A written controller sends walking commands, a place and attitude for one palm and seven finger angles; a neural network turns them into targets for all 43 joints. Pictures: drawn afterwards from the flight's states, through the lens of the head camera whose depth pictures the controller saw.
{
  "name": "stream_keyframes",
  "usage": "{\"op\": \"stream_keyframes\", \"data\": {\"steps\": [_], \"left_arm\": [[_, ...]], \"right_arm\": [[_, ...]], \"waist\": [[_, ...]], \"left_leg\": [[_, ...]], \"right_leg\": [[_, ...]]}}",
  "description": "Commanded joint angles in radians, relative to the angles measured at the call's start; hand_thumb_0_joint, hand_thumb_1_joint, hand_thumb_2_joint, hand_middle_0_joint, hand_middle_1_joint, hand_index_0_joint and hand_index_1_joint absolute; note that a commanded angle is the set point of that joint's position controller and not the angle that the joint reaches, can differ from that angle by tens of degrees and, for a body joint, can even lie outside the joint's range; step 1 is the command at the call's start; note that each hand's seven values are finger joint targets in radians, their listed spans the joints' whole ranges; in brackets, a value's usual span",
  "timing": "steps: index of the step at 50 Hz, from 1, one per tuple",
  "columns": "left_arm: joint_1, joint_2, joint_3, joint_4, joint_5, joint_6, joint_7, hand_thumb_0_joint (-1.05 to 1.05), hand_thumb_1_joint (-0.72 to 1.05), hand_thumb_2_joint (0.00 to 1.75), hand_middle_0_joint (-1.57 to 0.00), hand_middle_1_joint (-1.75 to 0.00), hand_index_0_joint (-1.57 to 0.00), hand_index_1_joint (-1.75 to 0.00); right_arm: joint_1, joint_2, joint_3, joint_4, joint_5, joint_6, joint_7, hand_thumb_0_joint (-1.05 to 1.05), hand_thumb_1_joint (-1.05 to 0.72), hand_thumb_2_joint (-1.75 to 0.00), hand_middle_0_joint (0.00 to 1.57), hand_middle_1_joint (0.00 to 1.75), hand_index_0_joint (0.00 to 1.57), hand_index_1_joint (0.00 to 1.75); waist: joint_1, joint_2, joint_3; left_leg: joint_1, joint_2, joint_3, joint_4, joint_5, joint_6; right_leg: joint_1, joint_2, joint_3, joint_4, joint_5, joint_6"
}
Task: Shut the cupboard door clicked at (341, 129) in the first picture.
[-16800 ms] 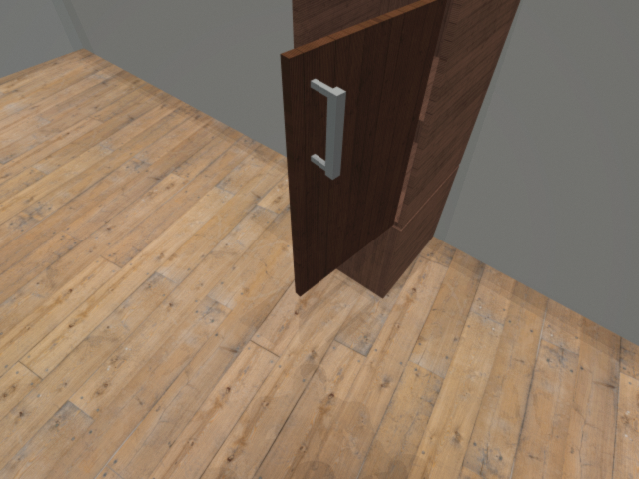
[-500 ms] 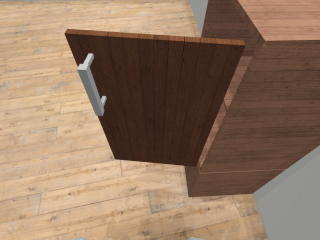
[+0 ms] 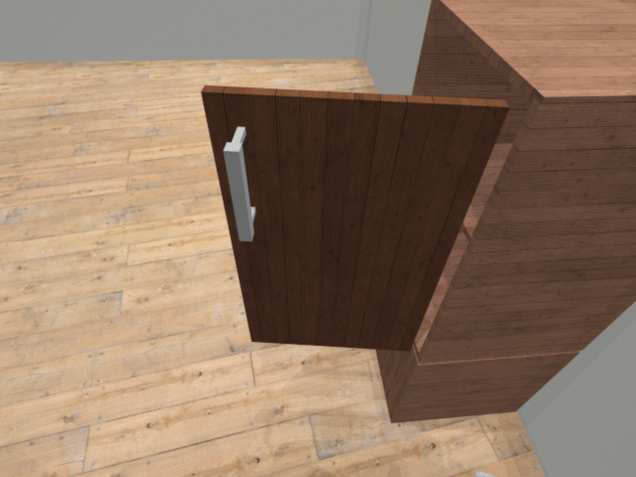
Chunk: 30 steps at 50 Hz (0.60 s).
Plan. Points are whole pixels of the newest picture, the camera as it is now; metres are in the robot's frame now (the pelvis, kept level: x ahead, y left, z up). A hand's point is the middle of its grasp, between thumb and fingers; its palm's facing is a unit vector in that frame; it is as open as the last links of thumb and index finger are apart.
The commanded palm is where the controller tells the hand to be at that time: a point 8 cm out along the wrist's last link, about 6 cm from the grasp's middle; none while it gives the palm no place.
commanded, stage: come to a stop and stand still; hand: left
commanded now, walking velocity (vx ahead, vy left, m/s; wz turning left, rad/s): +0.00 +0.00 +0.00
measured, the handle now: (243, 187) +0.44 +0.14 +0.15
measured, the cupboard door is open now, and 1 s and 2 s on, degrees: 82 82 82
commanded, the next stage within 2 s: look again from close up in 0.24 s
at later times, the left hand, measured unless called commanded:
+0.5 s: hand out of the picture +0.04 +0.17 -0.15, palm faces +0.00 -0.98 -0.22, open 7.4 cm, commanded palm none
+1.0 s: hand out of the picture +0.10 +0.17 -0.13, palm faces +0.14 -0.97 -0.20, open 7.4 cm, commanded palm +0.12 +0.21 -0.04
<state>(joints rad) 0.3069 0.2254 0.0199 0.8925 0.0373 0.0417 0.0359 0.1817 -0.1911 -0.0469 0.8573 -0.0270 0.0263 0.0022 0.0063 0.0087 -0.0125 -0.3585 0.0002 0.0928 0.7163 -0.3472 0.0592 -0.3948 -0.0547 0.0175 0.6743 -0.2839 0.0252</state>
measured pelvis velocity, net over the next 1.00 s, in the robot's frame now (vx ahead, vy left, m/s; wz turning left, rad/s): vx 0.03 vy -0.02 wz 0.02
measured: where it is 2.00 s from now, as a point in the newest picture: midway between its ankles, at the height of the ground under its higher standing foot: outside the picture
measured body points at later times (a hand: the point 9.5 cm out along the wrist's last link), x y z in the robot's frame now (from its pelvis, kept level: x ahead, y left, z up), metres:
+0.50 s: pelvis +0.02 -0.01 +0.02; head +0.04 -0.01 +0.47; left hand +0.04 +0.22 -0.14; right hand +0.06 -0.25 -0.14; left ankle +0.03 +0.08 -0.72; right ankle +0.06 -0.16 -0.72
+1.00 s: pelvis +0.03 -0.02 +0.02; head +0.04 -0.01 +0.47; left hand +0.09 +0.22 -0.11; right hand +0.07 -0.26 -0.13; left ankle +0.03 +0.08 -0.72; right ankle +0.06 -0.16 -0.72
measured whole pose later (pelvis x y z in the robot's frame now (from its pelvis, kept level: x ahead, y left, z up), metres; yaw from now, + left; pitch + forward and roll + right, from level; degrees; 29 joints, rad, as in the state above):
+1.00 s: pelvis +0.03 -0.02 +0.02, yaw +1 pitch -1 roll +0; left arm 0.35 0.19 0.07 0.70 -0.03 0.07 0.03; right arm 0.27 -0.16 -0.01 1.01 0.00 -0.06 -0.04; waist -0.01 -0.03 0.05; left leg -0.22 0.00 0.07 0.52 -0.28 0.02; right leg -0.27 -0.03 0.02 0.52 -0.23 0.03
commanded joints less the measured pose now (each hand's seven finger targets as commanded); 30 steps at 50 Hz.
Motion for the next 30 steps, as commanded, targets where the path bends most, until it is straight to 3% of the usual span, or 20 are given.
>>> {"op": "stream_keyframes", "data": {"steps": [1,3,6,10,15,23,30], "left_arm": [[-0.003,0.081,0.012,-0.080,-0.006,-0.036,0.001,0.00,0.90,0.90,-0.20,-0.30,-0.20,-0.30],[0.020,0.085,0.014,-0.056,-0.009,-0.045,-0.002,0.00,0.90,0.90,-0.20,-0.30,-0.20,-0.30],[0.036,0.078,0.006,-0.033,-0.016,-0.053,-0.002,0.00,0.90,0.90,-0.20,-0.30,-0.20,-0.30],[0.032,0.081,0.003,-0.009,-0.013,-0.045,0.000,0.00,0.90,0.90,-0.20,-0.30,-0.20,-0.30],[0.047,0.082,0.000,0.028,-0.018,-0.058,0.004,0.00,0.90,0.90,-0.20,-0.30,-0.20,-0.30],[0.030,0.089,-0.001,0.072,-0.022,-0.063,0.008,0.00,0.90,0.90,-0.20,-0.30,-0.20,-0.30],[0.010,0.085,-0.006,0.089,-0.023,-0.062,0.010,0.00,0.90,0.90,-0.20,-0.30,-0.20,-0.30]], "right_arm": [[-0.005,-0.181,-0.032,-0.060,0.000,-0.040,-0.012,0.00,-0.90,-0.90,0.20,0.30,0.20,0.30],[-0.015,-0.175,-0.029,-0.050,0.003,-0.046,-0.015,0.00,-0.90,-0.90,0.20,0.30,0.20,0.30],[0.017,-0.143,-0.017,-0.013,0.006,-0.052,-0.015,0.00,-0.90,-0.90,0.20,0.30,0.20,0.30],[0.019,-0.147,-0.017,0.026,0.007,-0.041,-0.011,0.00,-0.90,-0.90,0.20,0.30,0.20,0.30],[0.047,-0.134,-0.013,0.079,0.011,-0.052,-0.012,0.00,-0.90,-0.90,0.20,0.30,0.20,0.30],[0.053,-0.119,-0.008,0.142,0.017,-0.060,-0.015,0.00,-0.90,-0.90,0.20,0.30,0.20,0.30],[0.047,-0.099,0.001,0.178,0.017,-0.053,-0.014,0.00,-0.90,-0.90,0.20,0.30,0.20,0.30]], "waist": [[-0.001,0.130,0.046],[0.010,0.063,0.015],[0.001,0.028,-0.019],[-0.002,0.023,0.073],[-0.007,-0.010,0.017],[-0.012,-0.013,0.008],[-0.012,-0.020,0.046]], "left_leg": [[-0.050,0.194,-0.300,-0.435,-0.195,0.035],[-0.006,0.168,-0.262,-0.385,-0.057,0.029],[0.070,0.131,-0.210,-0.346,0.074,0.013],[0.002,0.134,-0.230,-0.424,-0.118,0.005],[0.094,0.110,-0.186,-0.378,0.045,-0.001],[0.147,0.090,-0.139,-0.328,0.190,-0.015],[0.145,0.083,-0.128,-0.331,0.152,-0.026]], "right_leg": [[0.020,0.034,-0.048,-0.032,-0.041,-0.032],[0.058,0.025,-0.023,-0.072,0.016,-0.035],[0.077,0.003,0.020,-0.128,0.071,-0.045],[0.068,0.001,0.019,-0.153,0.025,-0.041],[0.096,-0.026,0.054,-0.184,0.111,-0.045],[0.116,-0.047,0.080,-0.209,0.187,-0.043],[0.111,-0.054,0.100,-0.255,0.149,-0.046]]}}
